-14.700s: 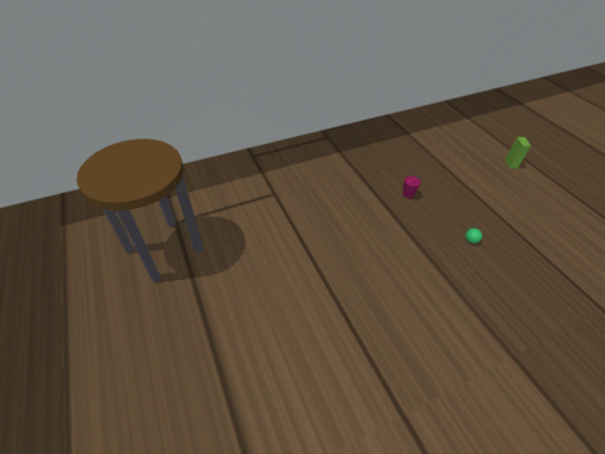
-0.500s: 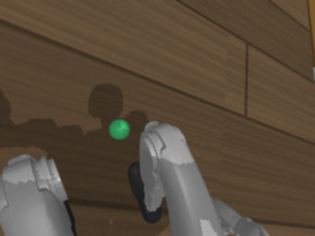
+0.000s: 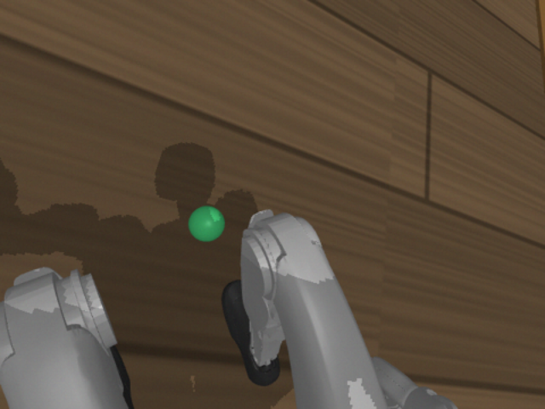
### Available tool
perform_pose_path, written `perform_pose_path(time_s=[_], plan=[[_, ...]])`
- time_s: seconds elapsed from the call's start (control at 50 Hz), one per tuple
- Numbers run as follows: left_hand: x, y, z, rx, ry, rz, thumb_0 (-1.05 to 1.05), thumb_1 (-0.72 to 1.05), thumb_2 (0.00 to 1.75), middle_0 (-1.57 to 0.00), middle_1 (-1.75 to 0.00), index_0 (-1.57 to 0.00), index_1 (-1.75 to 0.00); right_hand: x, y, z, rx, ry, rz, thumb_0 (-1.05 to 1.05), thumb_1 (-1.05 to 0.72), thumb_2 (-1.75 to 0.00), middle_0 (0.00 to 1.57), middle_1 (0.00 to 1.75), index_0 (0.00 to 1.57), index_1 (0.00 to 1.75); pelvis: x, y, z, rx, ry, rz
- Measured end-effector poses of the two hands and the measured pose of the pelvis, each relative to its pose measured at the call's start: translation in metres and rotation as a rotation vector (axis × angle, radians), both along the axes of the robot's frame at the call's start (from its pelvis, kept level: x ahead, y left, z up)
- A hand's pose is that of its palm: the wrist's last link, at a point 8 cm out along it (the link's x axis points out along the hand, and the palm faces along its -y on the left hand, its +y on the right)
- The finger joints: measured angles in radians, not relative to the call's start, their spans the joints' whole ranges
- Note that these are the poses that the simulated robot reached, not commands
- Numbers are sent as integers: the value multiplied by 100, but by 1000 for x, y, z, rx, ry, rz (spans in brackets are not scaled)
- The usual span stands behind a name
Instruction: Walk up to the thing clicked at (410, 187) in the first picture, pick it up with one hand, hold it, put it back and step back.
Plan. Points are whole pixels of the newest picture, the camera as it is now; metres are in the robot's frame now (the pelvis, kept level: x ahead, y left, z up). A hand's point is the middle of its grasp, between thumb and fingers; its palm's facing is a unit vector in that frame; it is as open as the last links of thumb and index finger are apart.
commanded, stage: close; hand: left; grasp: from above
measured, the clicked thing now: out of the picture +0.41 +0.32 -0.25
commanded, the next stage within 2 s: settle in 0.38 s
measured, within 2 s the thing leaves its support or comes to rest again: leaves its support in 0.86 s
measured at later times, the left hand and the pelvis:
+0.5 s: hand out of the picture +0.40 +0.32 -0.22, palm faces -0.44 -0.15 -0.89, open 11.0 cm; pelvis +0.00 +0.00 +0.00, yaw +0 degrees
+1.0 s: hand out of the picture +0.42 +0.32 -0.18, palm faces -0.33 -0.14 -0.93, open 9.5 cm; pelvis +0.01 +0.00 +0.01, yaw +2 degrees
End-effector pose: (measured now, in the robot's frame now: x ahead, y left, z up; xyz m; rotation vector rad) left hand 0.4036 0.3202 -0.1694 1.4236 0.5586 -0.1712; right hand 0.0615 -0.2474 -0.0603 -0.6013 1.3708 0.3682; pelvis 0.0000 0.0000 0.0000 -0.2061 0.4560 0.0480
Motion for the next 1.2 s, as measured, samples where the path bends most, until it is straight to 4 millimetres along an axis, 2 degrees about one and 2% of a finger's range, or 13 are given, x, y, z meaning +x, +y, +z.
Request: perform_pose_path(time_s=[0.38, 0.68, 0.78, 0.9, 1.02, 1.2], plan=[[0, 0, 3, 16, -1, 1, 0, -25, 91, -38, -101, -45, -98, 8, -3, 5, -11, -37, 19, 0, -91, -90, 20, 30, 20, 29, -2, 1, 1, 0, -1, 3], [3, 1, 5, 6, 3, 17, -1, -25, 96, -48, -101, -53, -100, 0, -2, 4, -7, -22, -2, 0, -92, -90, 20, 30, 20, 29, -2, 0, 1, 2, 0, 5], [5, 2, 9, 2, -10, 14, -1, -18, 98, -53, -103, -58, -101, -2, -2, 1, 1, -13, -23, 0, -92, -90, 20, 30, 20, 29, 1, 0, 1, 4, 13, 6], [10, 5, 23, 26, -66, 14, -2, -10, 86, -55, -100, -60, -98, 3, -4, -3, 16, -23, -72, 0, -92, -90, 20, 30, 20, 29, 4, -1, 2, 12, 40, 11], [10, 5, 52, 43, -116, 36, -1, -4, 78, -53, -98, -60, -95, 16, -7, -7, 32, -47, -151, 0, -92, -90, 20, 30, 20, 29, 7, -1, 11, 22, 90, 19], [-3, 14, 92, 73, 1, 71, -1, -2, 74, -56, -92, -63, -90, 46, -13, -3, 43, -109, -194, 0, -93, -90, 20, 30, 20, 29, 2, -5, 33, 57, 113, 45]])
